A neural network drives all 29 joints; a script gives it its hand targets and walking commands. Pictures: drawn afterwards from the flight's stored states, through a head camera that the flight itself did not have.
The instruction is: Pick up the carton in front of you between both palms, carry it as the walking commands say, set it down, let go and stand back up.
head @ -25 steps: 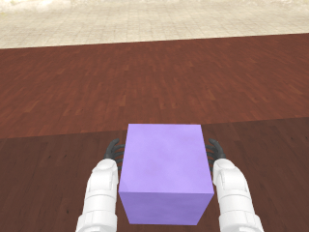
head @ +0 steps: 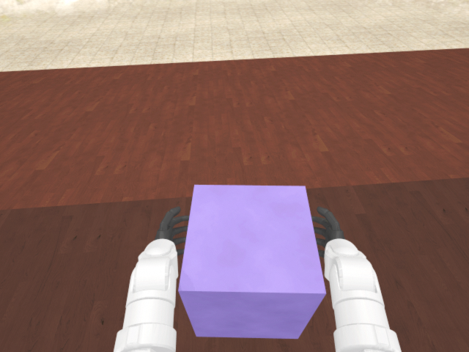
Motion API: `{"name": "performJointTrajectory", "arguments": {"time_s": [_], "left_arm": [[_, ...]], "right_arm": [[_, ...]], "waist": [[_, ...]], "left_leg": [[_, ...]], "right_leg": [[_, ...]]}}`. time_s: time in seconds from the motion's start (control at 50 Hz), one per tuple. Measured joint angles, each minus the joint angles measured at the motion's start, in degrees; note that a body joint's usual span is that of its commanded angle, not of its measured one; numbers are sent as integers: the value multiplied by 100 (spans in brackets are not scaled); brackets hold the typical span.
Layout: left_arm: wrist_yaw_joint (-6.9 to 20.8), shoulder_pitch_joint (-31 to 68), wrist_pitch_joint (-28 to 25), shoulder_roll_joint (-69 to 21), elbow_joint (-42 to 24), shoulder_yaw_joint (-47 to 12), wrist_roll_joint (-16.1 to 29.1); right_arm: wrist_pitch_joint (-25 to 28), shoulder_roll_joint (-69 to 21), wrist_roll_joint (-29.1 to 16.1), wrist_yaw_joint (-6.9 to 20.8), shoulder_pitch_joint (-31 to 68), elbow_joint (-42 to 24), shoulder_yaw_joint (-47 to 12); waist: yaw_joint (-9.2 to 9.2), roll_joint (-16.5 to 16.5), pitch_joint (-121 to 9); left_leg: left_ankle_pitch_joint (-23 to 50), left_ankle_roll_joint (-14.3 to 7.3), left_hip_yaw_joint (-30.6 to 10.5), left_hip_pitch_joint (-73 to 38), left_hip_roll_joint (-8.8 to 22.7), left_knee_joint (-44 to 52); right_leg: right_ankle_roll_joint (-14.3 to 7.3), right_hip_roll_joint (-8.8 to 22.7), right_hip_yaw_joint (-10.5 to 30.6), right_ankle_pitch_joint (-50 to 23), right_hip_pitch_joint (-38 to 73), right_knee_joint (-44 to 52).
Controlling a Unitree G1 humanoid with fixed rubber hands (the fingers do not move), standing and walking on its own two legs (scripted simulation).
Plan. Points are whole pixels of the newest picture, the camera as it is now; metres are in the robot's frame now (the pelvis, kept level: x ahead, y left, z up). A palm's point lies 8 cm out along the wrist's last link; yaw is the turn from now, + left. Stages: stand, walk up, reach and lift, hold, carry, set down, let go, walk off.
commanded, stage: reach and lift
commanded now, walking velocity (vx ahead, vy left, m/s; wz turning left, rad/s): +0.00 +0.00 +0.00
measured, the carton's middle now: (248, 264) +0.30 +0.00 -0.04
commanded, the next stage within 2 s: hold in 0.28 s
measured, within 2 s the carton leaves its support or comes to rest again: neither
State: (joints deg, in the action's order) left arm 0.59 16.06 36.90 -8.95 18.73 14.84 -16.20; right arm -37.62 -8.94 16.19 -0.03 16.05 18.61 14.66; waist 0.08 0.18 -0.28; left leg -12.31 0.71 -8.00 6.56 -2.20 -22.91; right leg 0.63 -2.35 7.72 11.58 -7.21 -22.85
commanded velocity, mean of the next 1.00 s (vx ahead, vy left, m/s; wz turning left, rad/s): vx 0.03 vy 0.00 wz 0.00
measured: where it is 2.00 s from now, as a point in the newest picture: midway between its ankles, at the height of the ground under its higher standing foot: (235, 319)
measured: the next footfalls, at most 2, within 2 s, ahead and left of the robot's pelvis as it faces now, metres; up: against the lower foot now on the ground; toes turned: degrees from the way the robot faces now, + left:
left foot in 1.60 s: +0.31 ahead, +0.13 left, +0.00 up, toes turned +12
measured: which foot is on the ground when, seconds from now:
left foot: down 0.00-1.00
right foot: down 0.00-1.00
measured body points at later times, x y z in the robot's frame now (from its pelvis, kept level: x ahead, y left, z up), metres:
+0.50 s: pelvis +0.00 +0.00 +0.00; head -0.05 +0.00 +0.45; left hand +0.30 +0.15 +0.05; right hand +0.30 -0.15 +0.04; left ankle +0.01 +0.13 -0.74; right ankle +0.01 -0.13 -0.74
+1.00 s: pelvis -0.01 +0.00 +0.00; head -0.05 +0.00 +0.45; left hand +0.30 +0.15 +0.04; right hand +0.30 -0.15 +0.04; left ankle +0.01 +0.13 -0.74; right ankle +0.01 -0.13 -0.74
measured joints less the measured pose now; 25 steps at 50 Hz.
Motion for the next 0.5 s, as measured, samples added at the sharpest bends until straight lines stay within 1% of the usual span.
{"name": "performJointTrajectory", "arguments": {"time_s": [0.3, 0.42, 0.5], "left_arm": [[-33, -212, 256, 48, -317, -220, 99], [-79, -312, 459, 70, -679, -346, 220], [-41, -187, 585, 44, -595, -264, 146]], "right_arm": [[-246, 47, -89, -21, -206, -304, -216], [-453, 67, -192, -48, -294, -663, -338], [-573, 42, -124, -7, -177, -582, -237]], "waist": [[-7, -1, -11], [-12, -1, -17], [-7, -5, 5]], "left_leg": [[33, -15, 13, -245, 9, 184], [88, -17, 13, -383, 13, 289], [102, -18, 18, -457, 10, 292]], "right_leg": [[-1, 20, -3, -34, 249, 190], [3, 30, -4, -87, 387, 294], [1, 34, -7, -94, 457, 287]]}}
